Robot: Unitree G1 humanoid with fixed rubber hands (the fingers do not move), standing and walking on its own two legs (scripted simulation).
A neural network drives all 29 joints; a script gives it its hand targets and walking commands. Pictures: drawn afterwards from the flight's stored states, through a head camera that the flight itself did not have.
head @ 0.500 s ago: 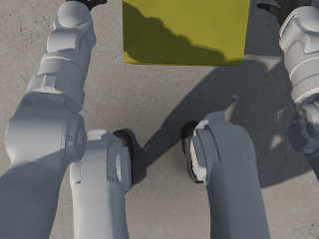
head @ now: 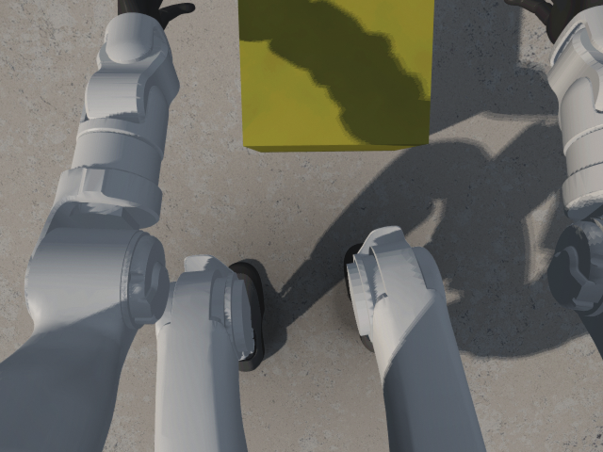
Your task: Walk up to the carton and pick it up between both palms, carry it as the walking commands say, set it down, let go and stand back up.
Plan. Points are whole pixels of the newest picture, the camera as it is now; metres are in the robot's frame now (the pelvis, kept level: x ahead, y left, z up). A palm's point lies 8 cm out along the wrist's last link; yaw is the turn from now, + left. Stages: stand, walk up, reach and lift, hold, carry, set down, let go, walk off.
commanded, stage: set down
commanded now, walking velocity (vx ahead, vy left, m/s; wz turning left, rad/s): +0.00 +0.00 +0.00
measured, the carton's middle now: (330, 54) +0.56 -0.10 -0.32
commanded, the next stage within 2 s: let go in 1.00 s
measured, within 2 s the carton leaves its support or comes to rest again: neither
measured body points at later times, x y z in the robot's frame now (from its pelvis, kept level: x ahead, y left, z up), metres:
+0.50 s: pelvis +0.02 +0.00 +0.13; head +0.35 -0.04 +0.43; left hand +0.59 +0.10 +0.01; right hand +0.52 -0.33 +0.03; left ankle +0.11 +0.13 -0.38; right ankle +0.11 -0.11 -0.38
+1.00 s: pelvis +0.05 -0.01 +0.25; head +0.35 -0.04 +0.59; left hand +0.59 +0.10 +0.15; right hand +0.52 -0.33 +0.16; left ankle +0.11 +0.13 -0.38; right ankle +0.11 -0.11 -0.38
